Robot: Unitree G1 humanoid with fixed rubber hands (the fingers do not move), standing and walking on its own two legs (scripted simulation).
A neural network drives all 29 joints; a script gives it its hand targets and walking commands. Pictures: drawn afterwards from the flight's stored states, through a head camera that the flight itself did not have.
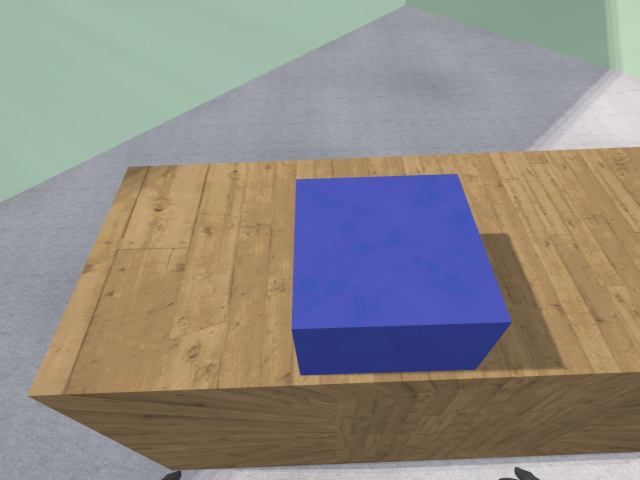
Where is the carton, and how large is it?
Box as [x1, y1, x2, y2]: [292, 174, 511, 374]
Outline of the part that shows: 457,174 296,179 292,334 300,374 454,370 476,368 511,321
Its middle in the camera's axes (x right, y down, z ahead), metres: +0.09 +0.05 +0.61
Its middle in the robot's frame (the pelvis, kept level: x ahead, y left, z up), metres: +0.41 -0.06 -0.03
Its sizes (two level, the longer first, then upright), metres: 0.268 0.265 0.154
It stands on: a pedestal, 0.66 m high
